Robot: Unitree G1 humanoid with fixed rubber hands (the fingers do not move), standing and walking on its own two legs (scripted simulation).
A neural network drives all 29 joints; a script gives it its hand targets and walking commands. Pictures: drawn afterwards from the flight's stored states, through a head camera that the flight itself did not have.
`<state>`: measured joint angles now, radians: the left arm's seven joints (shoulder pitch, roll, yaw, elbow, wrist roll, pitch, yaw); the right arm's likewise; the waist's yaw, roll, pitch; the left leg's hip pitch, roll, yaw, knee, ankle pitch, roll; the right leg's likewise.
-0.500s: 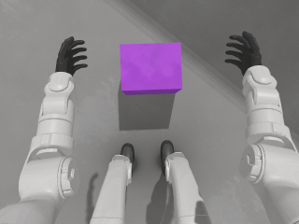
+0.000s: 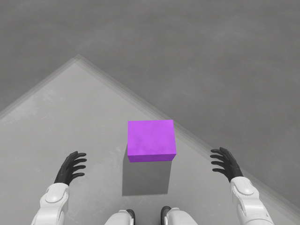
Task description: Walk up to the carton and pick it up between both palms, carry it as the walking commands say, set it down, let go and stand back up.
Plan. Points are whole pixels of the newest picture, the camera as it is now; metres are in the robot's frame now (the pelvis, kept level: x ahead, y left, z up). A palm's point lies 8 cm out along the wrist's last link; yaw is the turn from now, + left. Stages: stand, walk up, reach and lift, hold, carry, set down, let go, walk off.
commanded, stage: let go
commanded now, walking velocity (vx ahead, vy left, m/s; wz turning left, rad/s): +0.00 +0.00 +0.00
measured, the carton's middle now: (150, 141) +0.51 -0.02 -0.66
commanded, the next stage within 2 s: stand in 0.60 s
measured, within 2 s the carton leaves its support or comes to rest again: neither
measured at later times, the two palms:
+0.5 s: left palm (55, 201) +0.18 +0.23 -0.05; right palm (242, 199) +0.17 -0.23 -0.05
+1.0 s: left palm (36, 209) +0.16 +0.29 -0.07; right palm (264, 202) +0.16 -0.30 -0.07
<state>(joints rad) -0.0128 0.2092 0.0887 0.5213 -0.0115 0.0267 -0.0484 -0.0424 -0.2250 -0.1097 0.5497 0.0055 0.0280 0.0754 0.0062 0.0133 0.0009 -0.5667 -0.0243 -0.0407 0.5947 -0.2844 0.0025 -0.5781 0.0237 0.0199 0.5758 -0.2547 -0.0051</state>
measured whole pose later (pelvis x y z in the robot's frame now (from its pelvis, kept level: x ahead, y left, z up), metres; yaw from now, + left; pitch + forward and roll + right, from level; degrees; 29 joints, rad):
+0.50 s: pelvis +0.01 +0.00 +0.01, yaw +0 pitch -6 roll +0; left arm 0.21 0.22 0.03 0.40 0.01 0.16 -0.08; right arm 0.22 -0.21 -0.04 0.41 -0.01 0.15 0.08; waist 0.00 0.01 0.12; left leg -0.06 -0.02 -0.04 0.46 -0.29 0.01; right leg -0.07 0.02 0.02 0.44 -0.27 -0.01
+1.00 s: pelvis +0.03 +0.00 +0.01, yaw +0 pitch +0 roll +0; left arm 0.18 0.34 0.04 0.75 0.04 0.02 0.02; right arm 0.17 -0.35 -0.04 0.74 -0.04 0.02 -0.02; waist 0.00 0.00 0.01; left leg -0.15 -0.02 -0.04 0.47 -0.31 0.00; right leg -0.16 0.03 0.02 0.45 -0.28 -0.01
